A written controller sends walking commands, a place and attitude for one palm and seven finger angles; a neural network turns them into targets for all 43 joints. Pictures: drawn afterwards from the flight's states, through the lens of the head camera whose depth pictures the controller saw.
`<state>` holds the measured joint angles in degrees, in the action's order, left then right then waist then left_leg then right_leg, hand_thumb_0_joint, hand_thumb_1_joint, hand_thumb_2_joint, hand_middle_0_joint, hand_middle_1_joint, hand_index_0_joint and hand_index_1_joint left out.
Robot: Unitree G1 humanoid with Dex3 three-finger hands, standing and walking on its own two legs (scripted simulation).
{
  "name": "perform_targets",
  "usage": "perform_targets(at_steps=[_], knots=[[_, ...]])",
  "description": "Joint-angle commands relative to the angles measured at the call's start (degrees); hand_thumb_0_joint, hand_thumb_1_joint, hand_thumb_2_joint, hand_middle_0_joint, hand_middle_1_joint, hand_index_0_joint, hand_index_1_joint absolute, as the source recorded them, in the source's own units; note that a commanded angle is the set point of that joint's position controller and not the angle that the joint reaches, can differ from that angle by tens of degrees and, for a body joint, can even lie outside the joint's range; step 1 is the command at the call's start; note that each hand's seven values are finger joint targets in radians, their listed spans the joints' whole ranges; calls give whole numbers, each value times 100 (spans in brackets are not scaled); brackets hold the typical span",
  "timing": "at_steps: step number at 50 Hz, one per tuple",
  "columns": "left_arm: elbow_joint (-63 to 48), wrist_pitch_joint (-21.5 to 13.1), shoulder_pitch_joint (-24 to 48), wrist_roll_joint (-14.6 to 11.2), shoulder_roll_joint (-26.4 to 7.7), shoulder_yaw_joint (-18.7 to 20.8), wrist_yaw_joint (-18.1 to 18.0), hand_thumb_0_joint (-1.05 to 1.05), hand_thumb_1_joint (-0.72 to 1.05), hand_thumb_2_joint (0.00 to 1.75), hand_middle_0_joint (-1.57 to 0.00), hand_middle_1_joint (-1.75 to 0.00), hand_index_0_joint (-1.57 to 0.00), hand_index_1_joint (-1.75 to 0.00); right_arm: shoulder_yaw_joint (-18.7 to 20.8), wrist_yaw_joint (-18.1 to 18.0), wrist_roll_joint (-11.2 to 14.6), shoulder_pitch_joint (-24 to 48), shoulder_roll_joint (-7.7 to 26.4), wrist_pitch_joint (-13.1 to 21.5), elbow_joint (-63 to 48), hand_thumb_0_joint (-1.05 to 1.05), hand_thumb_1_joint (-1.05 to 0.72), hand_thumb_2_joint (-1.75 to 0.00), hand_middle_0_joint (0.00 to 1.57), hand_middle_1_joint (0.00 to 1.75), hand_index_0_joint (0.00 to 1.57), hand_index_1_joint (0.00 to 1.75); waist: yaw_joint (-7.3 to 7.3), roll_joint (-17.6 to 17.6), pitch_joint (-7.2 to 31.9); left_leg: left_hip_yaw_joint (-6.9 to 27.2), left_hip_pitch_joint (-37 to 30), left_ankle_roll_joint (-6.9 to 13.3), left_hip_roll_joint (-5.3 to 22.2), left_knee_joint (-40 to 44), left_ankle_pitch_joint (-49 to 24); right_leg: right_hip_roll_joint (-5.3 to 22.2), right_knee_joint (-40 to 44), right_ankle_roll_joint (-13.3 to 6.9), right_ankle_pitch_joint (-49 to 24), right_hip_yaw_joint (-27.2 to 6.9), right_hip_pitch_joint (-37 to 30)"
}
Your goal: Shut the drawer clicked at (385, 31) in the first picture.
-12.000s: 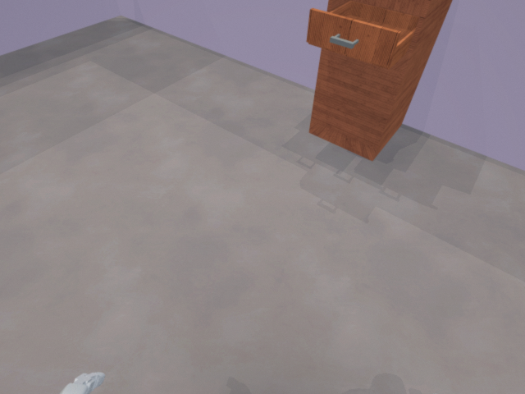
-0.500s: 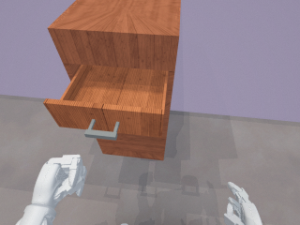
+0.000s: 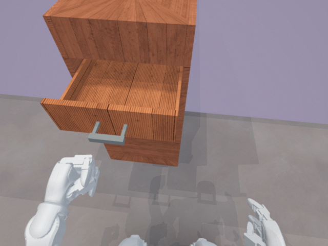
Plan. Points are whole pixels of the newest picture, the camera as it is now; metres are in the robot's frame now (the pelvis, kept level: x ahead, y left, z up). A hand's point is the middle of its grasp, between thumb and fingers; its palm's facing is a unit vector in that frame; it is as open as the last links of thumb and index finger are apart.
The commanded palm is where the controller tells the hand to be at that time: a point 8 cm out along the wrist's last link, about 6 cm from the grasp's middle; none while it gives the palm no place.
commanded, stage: bring the fist close to the handle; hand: left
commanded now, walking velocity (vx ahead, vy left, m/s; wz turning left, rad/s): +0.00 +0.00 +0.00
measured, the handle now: (109, 132) +0.42 +0.18 -0.01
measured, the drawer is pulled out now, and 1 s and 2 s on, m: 0.21 0.21 0.15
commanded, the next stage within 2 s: push the drawer shut in 1.04 s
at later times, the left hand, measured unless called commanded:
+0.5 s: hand (107, 172) +0.29 +0.16 +0.00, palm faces -0.11 -0.99 -0.04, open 3.2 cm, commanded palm +0.28 +0.21 +0.00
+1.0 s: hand (111, 166) +0.32 +0.16 -0.02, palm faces -0.10 -0.99 -0.05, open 3.2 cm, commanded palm +0.30 +0.21 -0.01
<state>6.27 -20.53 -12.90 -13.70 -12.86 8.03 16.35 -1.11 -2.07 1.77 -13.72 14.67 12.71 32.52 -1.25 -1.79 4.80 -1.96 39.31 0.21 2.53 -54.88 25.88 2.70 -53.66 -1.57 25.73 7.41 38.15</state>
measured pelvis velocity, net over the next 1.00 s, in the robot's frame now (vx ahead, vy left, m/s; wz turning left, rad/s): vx -0.01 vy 0.01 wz -0.02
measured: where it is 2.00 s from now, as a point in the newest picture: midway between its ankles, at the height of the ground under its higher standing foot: outside the picture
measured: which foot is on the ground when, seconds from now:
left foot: down 0.00-1.00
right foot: down 0.00-1.00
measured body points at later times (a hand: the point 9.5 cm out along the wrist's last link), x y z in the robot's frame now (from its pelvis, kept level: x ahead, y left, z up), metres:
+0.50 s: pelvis -0.01 +0.01 -0.03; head +0.07 +0.00 +0.41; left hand +0.29 +0.21 +0.00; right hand +0.15 -0.24 -0.13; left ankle +0.01 +0.12 -0.68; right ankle +0.01 -0.10 -0.68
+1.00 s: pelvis -0.01 +0.01 -0.04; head +0.08 +0.01 +0.39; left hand +0.32 +0.21 -0.01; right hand +0.12 -0.24 -0.15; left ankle +0.01 +0.12 -0.68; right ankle +0.01 -0.10 -0.68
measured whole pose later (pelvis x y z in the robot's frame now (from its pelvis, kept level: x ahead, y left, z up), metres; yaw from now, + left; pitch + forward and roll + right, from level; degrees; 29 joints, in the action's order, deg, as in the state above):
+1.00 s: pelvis -0.01 +0.01 -0.04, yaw -1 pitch +19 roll -1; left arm 20.8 -24.6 4.1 -10.5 -12.6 7.7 11.7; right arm -0.4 -0.6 1.1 -13.9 14.3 4.2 32.0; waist -2.8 -1.5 8.0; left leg -2.7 57.8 1.3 3.0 -68.7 30.2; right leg 3.1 -67.1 -1.1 29.3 6.0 56.9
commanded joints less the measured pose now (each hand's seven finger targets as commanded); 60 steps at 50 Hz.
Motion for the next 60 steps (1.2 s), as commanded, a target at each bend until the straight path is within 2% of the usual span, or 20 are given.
perform_targets(at_steps=[1, 5, 9, 10, 14, 16, 18, 20, 23, 25, 27, 32, 36, 41, 45, 49, 53, 55, 57, 60], knots=[[-894, -443, 562, -53, -512, 180, -6, 0, 90, 90, -140, -160, -140, -160, 315, 10, -3, 206, 712, 281, -871, 0, -90, -90, 20, 30, 20, 30, -23, 149, 1313, 246, -466, 92, -248, 632, -1378, -199, 639, 77, -1373, -468, -558], [-728, -541, 998, -6, -773, 413, -135, 0, 90, 90, -140, -160, -140, -160, 336, 23, -37, 200, 757, 191, -828, 0, -90, -90, 20, 30, 20, 30, -31, 317, 1333, 253, -126, 97, -238, 487, -1154, -195, 514, 81, -1116, -528, -401], [-715, -685, 1282, 24, -554, 230, -170, 0, 90, 90, -140, -160, -140, -160, 344, 68, -48, 193, 708, 142, -848, 0, -90, -90, 20, 30, 20, 30, -26, -50, 1639, 233, -145, 78, -240, 348, -1302, -180, 284, 50, -1276, -503, -270], [-596, -692, 1316, 41, -696, 357, -203, 0, 90, 90, -140, -160, -140, -160, 354, 64, -62, 164, 730, 115, -818, 0, -90, -90, 20, 30, 20, 30, -43, 154, 1652, 249, -32, 92, -222, 287, -1320, -196, 240, 56, -1292, -516, -260], [-441, -768, 1623, 71, -565, 205, -180, 0, 90, 90, -140, -160, -140, -160, 370, 92, -58, 159, 738, 42, -783, 0, -90, -90, 20, 30, 20, 30, -78, 8, 1768, 270, 61, 76, -218, 153, -1260, -193, 70, 44, -1232, -506, -3], [-340, -765, 1582, 86, -483, 142, -195, 0, 90, 90, -140, -160, -140, -160, 391, 105, -70, 156, 730, 9, -807, 0, -90, -90, 20, 30, 20, 30, -70, 124, 1844, 265, 134, 93, -212, 71, -1245, -196, 11, 53, -1208, -517, 61], [-338, -781, 1746, 94, -650, 282, -217, 0, 90, 90, -140, -160, -140, -160, 396, 105, -72, 142, 755, -36, -790, 0, -90, -90, 20, 30, 20, 30, -57, 104, 1965, 274, 234, 86, -214, 3, -1215, -184, -62, 43, -1195, -532, 72], [-143, -768, 1770, 124, -587, 212, -235, 0, 90, 90, -140, -160, -140, -160, 393, 105, -76, 129, 765, -93, -798, 0, -90, -90, 20, 30, 20, 30, -111, 307, 1905, 276, 406, 112, -203, -89, -1182, -199, -119, 60, -1164, -540, 178], [-59, -818, 2345, 159, -534, 132, -273, 0, 90, 90, -140, -160, -140, -160, 381, 101, -78, 154, 754, -154, -759, 0, -90, -90, 20, 30, 20, 30, -178, 88, 1899, 295, 482, 95, -204, -199, -920, -186, -196, 51, -869, -544, 496], [171, -841, 2474, 192, -712, 296, -325, 0, 90, 90, -140, -160, -140, -160, 388, 77, -86, 134, 786, -201, -731, 0, -90, -90, 20, 30, 20, 30, -184, 298, 1875, 307, 663, 121, -193, -284, -818, -212, -240, 50, -718, -568, 580], [207, -889, 2772, 209, -723, 307, -315, 0, 90, 90, -140, -160, -140, -160, 383, 75, -87, 122, 774, -232, -715, 0, -90, -90, 20, 30, 20, 30, -162, 70, 2087, 298, 666, 108, -206, -356, -847, -187, -329, 35, -776, -590, 596], [498, -892, 3054, 226, -716, 293, -289, 0, 90, 90, -140, -160, -140, -160, 389, 83, -90, 74, 792, -318, -690, 0, -90, -90, 20, 30, 20, 30, -171, 5, 2315, 319, 737, 100, -190, -516, -911, -201, -509, 28, -846, -578, 779], [109, -818, 2687, 191, -670, 227, -314, 0, 90, 90, -140, -160, -140, -160, 406, 126, -73, 46, 788, -393, -826, 0, -90, -90, 20, 30, 20, 30, -47, -190, 2750, 350, 377, 91, -177, -428, -1300, -207, -542, 6, -1128, -535, 603], [397, -669, 2578, 202, -674, 286, -449, 0, 90, 90, -140, -160, -140, -160, 387, 116, -54, 11, 793, -540, -830, 0, -90, -90, 20, 30, 20, 30, -153, 365, 2250, 317, 853, 121, -187, -402, -908, -233, -420, 56, -884, -550, 544], [213, -785, 2775, 226, -768, 303, -487, 0, 90, 90, -140, -160, -140, -160, 387, 103, -61, 9, 802, -570, -835, 0, -90, -90, 20, 30, 20, 30, -167, 161, 2281, 312, 785, 123, -189, -406, -882, -229, -423, 30, -824, -559, 587], [178, -867, 2946, 232, -663, 167, -437, 0, 90, 90, -140, -160, -140, -160, 397, 99, -55, 6, 791, -573, -783, 0, -90, -90, 20, 30, 20, 30, -214, -38, 2282, 332, 617, 107, -175, -419, -906, -229, -430, 25, -817, -542, 764], [367, -808, 2957, 213, -668, 172, -416, 0, 90, 90, -140, -160, -140, -160, 384, 95, -57, -9, 809, -596, -770, 0, -90, -90, 20, 30, 20, 30, -226, 27, 2195, 352, 648, 105, -180, -394, -854, -232, -405, 27, -764, -519, 780], [371, -793, 2813, 207, -840, 346, -426, 0, 90, 90, -140, -160, -140, -160, 388, 88, -64, -27, 827, -608, -798, 0, -90, -90, 20, 30, 20, 30, -146, 81, 2330, 352, 676, 114, -187, -391, -958, -246, -446, 11, -860, -524, 628], [268, -784, 2658, 166, -786, 363, -403, 0, 90, 90, -140, -160, -140, -160, 396, 98, -55, -21, 793, -622, -822, 0, -90, -90, 20, 30, 20, 30, -106, 55, 2490, 314, 600, 106, -196, -404, -1195, -230, -463, 23, -1172, -547, 452], [297, -805, 3015, 206, -780, 271, -407, 0, 90, 90, -140, -160, -140, -160, 388, 88, -65, -49, 802, -623, -753, 0, -90, -90, 20, 30, 20, 30, -234, -33, 2358, 335, 574, 110, -169, -471, -1258, -246, -513, 22, -1202, -520, 660]])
